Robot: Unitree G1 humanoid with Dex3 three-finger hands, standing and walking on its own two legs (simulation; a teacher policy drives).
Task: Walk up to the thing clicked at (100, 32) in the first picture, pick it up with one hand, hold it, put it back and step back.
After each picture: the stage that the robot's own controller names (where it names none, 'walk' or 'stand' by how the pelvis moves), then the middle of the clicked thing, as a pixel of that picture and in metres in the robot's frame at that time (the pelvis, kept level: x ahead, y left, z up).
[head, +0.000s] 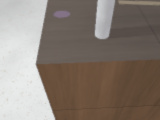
stand; (104, 12) +0.65 -0.07 +0.11
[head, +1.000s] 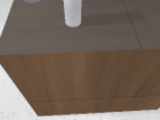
walk; out of the picture +0.64 +0.07 +0.15
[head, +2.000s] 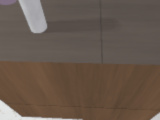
walk; (29, 1) +0.58 +0.23 +0.15
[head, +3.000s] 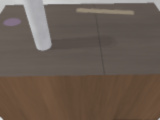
stand; (38, 22) +0.58 +0.21 +0.12
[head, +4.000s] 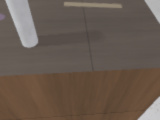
stand; (22, 18) +0.57 +0.25 +0.12
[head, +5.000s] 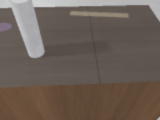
stand; (29, 29) +0.54 +0.22 +0.11
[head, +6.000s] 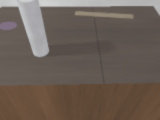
stand; (35, 28) +0.54 +0.21 +0.11
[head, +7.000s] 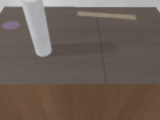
stand; (38, 28) +0.55 +0.19 +0.11
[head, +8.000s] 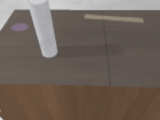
rise first; (44, 29) +0.55 +0.19 +0.11
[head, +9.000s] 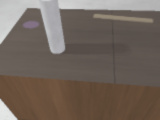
go down; (53, 26) +0.57 +0.18 +0.12
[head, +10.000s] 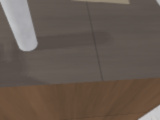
go down; (19, 18) +0.53 +0.18 +0.13
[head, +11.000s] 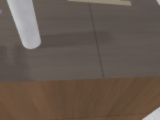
approach; (24, 16) +0.54 +0.18 +0.13
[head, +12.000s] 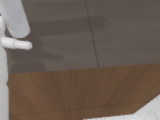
close; (8, 1) +0.55 +0.20 +0.17
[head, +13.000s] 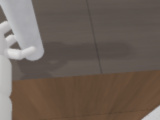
lift; (24, 26) +0.46 +0.16 +0.17
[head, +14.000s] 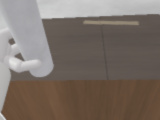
lift; (29, 35) +0.30 +0.14 +0.30
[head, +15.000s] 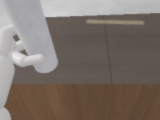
hold; (33, 30) +0.32 +0.13 +0.30
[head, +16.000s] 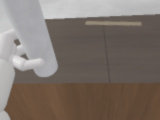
hold; (33, 35) +0.31 +0.13 +0.29
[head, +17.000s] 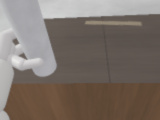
hold; (32, 34) +0.32 +0.13 +0.29
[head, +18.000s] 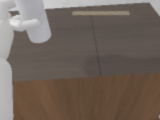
crouch; out of the picture +0.45 +0.13 +0.30
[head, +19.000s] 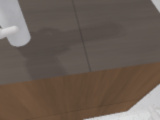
lower; (5, 6) +0.52 +0.16 +0.18
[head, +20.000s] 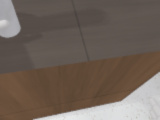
lower; out of the picture +0.53 +0.17 +0.17
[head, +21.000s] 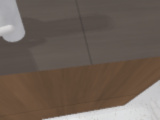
lower; (0, 1) +0.52 +0.17 +0.17
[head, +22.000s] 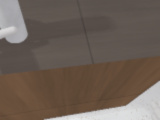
lower; (4, 3) +0.52 +0.17 +0.17
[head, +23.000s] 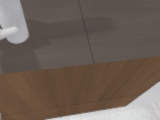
rest; (6, 3) +0.52 +0.17 +0.17
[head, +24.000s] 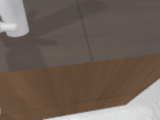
withdraw; out of the picture +0.57 +0.16 +0.17
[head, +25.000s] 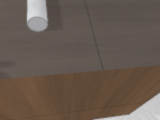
sink last; (36, 2) +0.67 +0.13 +0.07
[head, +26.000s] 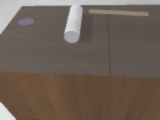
sink last; (74, 22) +0.71 +0.11 +0.06
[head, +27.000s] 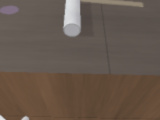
stand; (72, 12) +0.69 +0.07 +0.06
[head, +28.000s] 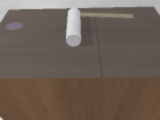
stand; (73, 25) +0.72 +0.07 +0.03
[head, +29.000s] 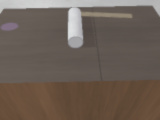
stand; (75, 26) +0.70 +0.06 +0.02
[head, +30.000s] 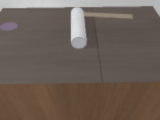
stand; (78, 26) +0.69 +0.04 +0.02
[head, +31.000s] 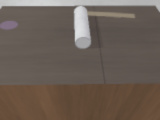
stand; (81, 25) +0.68 +0.02 +0.02
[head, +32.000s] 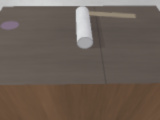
stand; (83, 25) +0.68 +0.01 +0.02
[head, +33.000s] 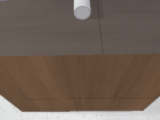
walk; out of the picture +0.75 +0.03 +0.05
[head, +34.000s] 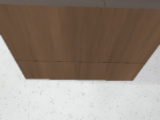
walk; out of the picture +1.03 -0.01 +0.05
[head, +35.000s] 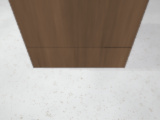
stand; out of the picture +1.35 +0.09 +0.04
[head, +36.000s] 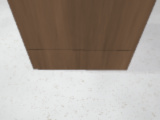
stand; out of the picture +1.29 +0.03 +0.03
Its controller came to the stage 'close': yes
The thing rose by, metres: 0.21
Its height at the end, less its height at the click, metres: -0.09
